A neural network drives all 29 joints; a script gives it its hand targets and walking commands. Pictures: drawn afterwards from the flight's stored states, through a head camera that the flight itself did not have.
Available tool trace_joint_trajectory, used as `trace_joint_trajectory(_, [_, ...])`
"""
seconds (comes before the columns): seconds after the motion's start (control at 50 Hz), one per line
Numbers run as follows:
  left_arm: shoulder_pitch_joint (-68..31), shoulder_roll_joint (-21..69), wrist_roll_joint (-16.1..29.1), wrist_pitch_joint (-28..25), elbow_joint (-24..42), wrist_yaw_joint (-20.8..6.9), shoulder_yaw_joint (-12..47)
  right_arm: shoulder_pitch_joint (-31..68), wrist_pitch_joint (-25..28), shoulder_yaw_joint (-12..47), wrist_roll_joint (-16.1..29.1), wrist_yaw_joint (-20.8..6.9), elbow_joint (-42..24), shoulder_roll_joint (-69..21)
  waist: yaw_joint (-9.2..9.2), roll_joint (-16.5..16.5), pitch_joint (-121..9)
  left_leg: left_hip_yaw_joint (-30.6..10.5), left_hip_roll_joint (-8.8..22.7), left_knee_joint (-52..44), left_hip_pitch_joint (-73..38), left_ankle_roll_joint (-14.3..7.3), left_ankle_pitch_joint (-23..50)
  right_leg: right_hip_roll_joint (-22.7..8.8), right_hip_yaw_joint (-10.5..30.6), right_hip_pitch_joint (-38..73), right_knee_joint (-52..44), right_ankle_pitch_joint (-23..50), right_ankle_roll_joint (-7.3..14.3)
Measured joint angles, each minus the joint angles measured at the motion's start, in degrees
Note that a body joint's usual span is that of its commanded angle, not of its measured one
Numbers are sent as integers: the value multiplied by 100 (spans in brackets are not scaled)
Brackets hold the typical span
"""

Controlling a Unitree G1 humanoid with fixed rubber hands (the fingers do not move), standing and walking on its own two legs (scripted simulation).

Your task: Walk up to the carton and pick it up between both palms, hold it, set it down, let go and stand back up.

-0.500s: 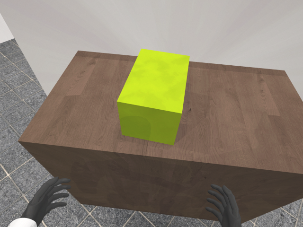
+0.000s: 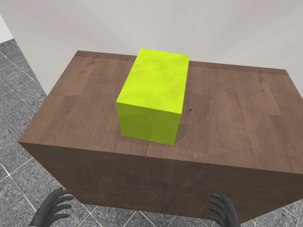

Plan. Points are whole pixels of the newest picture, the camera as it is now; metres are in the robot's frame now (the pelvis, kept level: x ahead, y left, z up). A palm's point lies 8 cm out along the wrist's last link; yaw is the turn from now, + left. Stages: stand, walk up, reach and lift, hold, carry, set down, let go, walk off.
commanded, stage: set down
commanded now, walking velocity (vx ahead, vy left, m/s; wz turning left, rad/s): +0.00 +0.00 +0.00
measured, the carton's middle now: (156, 94) +0.50 +0.00 +0.05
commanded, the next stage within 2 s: let go in 0.16 s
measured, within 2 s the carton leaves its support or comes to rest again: neither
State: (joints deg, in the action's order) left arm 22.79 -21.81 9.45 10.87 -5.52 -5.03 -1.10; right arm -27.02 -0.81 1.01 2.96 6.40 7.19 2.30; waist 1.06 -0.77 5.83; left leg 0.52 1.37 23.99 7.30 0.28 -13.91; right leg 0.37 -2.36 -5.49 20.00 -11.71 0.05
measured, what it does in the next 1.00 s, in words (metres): stands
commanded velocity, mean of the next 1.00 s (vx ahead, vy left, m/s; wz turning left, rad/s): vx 0.00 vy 0.00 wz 0.00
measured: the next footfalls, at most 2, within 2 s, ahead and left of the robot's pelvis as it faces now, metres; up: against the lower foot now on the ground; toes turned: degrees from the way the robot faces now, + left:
none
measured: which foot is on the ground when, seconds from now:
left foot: down 0.00-1.00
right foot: down 0.00-1.00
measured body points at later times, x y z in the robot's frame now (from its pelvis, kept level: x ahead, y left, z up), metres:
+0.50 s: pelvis +0.00 +0.00 +0.00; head +0.03 +0.00 +0.45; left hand +0.16 +0.26 -0.07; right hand +0.15 -0.21 -0.09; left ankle -0.01 +0.12 -0.74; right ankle -0.01 -0.12 -0.74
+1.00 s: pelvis +0.01 -0.01 +0.00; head +0.04 -0.01 +0.45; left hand +0.14 +0.25 -0.10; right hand +0.12 -0.29 -0.11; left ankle -0.01 +0.12 -0.74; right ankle -0.01 -0.12 -0.74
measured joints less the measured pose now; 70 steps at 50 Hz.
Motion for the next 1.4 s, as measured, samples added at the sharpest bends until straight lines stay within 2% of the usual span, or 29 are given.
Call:
trace_joint_trajectory(0.12, [-121, 92, -107, -40, -496, 77, 23, 342, 249, -93, -99, -201, 805, 85, 0, -19, 0, 0, 0, -1, 0, 8, 0, 0, 0, 0, 0, -1, 6])
trace_joint_trajectory(0.3, [-388, 192, -180, -186, -1035, 155, 88, 748, 671, -235, -279, -359, 1677, 253, 0, -28, 0, 0, 0, -1, 0, 9, 0, 0, 0, 0, 0, -3, 6])
trace_joint_trajectory(0.46, [-620, 305, -400, -225, -1319, 295, 97, 1083, 933, -341, -323, -556, 2439, 355, 0, -42, 0, 0, 0, -3, 0, 15, 0, 0, 0, -1, 0, -5, 7])
trace_joint_trajectory(0.62, [-796, 499, -453, -280, -1727, 377, 102, 1246, 1140, -387, -423, -688, 2863, 470, 0, -78, 0, 0, 0, -10, 0, 15, 0, 0, 0, -5, 2, -11, 8])
trace_joint_trajectory(0.7, [-823, 499, -903, -695, -2208, 400, 111, 1286, 812, -391, -477, -700, 3168, 723, 0, -74, -77, 1, 0, 15, -1, 8, -37, -1, 1, -14, 46, -54, 8])
trace_joint_trajectory(0.8, [-830, 500, -1019, -950, -2599, 400, 111, 1286, 462, -397, -482, -699, 3580, 1065, -1, 19, -112, 12, -2, 15, -1, 5, -71, -5, 12, -68, 150, -138, 17])
trace_joint_trajectory(0.92, [-846, 500, -1021, -1061, -2879, 400, 111, 1287, 342, -401, -482, -699, 3747, 1339, -1, 115, -118, 13, -2, 15, 0, 22, -97, -6, 13, -132, 290, -245, 49])
trace_joint_trajectory(1.4, [-965, 500, -1026, -1142, -3673, 400, 111, 1290, 257, -400, -482, -699, 3929, 1490, 0, -40, -298, 13, -2, 15, 0, 28, -105, -7, 13, -139, 305, -260, 61])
